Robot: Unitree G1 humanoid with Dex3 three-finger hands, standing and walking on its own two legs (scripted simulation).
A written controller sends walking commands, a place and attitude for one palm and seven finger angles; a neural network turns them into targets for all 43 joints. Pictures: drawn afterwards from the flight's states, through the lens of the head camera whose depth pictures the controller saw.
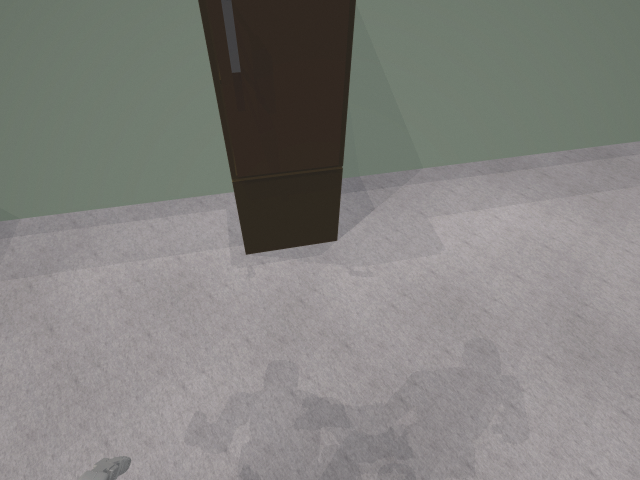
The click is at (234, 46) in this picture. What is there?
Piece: cupboard door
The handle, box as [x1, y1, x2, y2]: [221, 0, 240, 72]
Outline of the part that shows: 221,0 232,72 240,71 231,1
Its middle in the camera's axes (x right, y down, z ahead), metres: -0.22 -0.50 +0.95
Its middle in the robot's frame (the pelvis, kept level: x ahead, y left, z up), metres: +1.05 +0.28 +0.12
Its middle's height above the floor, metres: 0.89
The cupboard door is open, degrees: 0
